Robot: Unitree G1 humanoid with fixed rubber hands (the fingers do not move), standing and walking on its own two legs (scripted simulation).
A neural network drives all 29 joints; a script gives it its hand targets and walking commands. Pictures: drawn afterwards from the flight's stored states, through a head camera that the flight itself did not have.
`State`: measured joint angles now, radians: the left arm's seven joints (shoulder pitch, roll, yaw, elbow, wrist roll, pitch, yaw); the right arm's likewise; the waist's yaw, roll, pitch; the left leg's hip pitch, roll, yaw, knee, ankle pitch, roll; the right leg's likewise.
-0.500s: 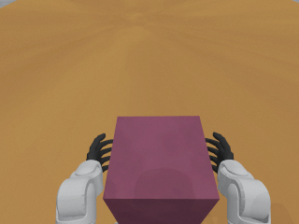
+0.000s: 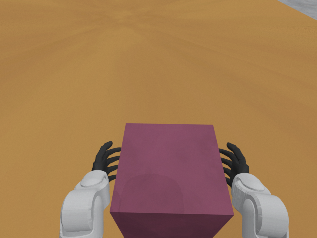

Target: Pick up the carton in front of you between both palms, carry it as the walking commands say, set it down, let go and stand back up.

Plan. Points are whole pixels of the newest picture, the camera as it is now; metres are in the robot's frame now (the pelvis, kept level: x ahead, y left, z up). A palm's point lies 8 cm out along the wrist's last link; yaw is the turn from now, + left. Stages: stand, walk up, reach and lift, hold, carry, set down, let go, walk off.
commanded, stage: carry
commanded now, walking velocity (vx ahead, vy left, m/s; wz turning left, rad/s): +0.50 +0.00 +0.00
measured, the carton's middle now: (168, 186) +0.25 -0.01 +0.01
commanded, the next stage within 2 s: none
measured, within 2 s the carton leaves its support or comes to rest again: neither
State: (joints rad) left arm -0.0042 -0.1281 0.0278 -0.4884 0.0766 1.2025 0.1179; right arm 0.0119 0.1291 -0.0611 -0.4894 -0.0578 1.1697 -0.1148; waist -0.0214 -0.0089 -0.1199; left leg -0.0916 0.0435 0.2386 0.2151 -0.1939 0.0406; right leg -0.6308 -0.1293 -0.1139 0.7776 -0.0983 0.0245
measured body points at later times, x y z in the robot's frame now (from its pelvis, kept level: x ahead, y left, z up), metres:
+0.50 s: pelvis +0.28 -0.04 -0.01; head +0.29 -0.05 +0.44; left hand +0.53 +0.13 +0.08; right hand +0.55 -0.18 +0.07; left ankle +0.33 +0.09 -0.75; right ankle +0.31 -0.12 -0.75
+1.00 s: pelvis +0.36 -0.01 -0.02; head +0.34 +0.00 +0.43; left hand +0.62 +0.15 +0.07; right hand +0.62 -0.16 +0.07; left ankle +0.34 +0.09 -0.75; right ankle +0.31 -0.12 -0.75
